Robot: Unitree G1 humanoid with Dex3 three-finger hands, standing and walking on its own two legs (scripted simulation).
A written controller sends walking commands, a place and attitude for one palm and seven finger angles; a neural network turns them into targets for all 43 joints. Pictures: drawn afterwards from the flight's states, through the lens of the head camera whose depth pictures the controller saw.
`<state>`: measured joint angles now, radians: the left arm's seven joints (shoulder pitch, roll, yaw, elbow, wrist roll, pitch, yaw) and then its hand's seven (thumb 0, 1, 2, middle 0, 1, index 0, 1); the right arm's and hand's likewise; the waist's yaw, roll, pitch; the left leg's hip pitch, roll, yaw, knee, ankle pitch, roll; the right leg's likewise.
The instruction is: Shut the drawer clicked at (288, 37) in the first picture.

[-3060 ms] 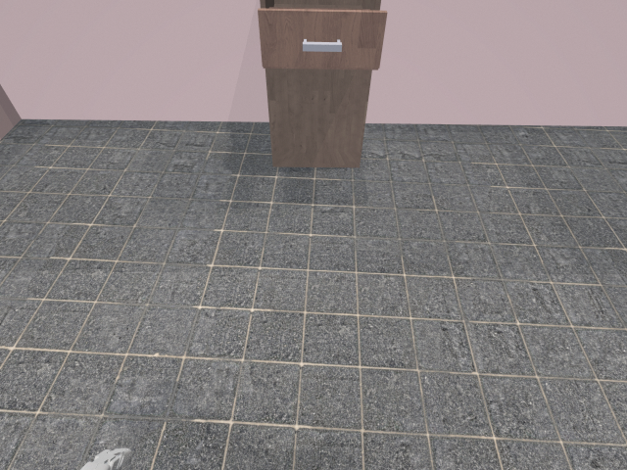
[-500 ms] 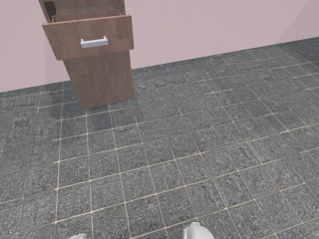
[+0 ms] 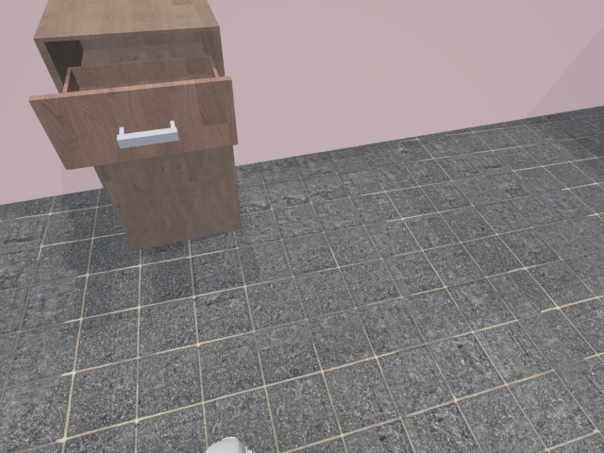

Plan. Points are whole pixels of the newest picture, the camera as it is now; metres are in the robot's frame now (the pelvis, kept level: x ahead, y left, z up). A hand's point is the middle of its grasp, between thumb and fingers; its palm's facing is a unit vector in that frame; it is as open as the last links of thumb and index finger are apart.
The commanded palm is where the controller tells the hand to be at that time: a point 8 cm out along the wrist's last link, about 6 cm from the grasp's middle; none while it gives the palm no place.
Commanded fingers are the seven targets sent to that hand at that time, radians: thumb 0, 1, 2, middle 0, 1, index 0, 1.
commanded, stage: walk to a spot facing it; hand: left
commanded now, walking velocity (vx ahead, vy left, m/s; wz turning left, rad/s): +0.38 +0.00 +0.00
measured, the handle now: (148, 132) +0.76 +0.41 -0.02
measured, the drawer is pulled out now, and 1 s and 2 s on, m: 0.30 0.30 0.30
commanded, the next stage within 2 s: turn to face it in 0.44 s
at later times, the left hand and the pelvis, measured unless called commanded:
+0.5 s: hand (196, 360) +0.30 +0.20 -0.17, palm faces -0.09 -0.98 -0.17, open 7.4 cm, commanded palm none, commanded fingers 0.00 0.90 0.90 -0.20 -0.30 -0.20 -0.30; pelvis +0.21 +0.03 +0.00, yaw -7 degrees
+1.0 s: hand (245, 286) +0.46 +0.14 -0.16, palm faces +0.05 -0.98 -0.17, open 7.3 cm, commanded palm none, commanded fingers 0.00 0.90 0.90 -0.20 -0.30 -0.20 -0.30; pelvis +0.34 -0.03 -0.01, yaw +2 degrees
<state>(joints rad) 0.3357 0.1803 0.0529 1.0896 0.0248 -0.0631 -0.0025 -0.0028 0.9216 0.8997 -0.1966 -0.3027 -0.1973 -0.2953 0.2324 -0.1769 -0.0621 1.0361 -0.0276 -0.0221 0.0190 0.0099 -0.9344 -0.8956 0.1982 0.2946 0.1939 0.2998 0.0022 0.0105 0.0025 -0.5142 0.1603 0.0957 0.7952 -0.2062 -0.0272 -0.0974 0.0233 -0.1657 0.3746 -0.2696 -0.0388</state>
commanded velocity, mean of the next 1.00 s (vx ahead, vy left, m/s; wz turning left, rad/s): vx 0.16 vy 0.00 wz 0.10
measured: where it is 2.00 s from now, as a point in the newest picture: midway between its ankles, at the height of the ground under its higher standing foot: (311, 432)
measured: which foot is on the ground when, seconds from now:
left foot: up 0.00-0.08, down 0.10-0.60, up 0.62-1.00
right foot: down 0.00-0.12, up 0.14-0.60, down 0.62-1.00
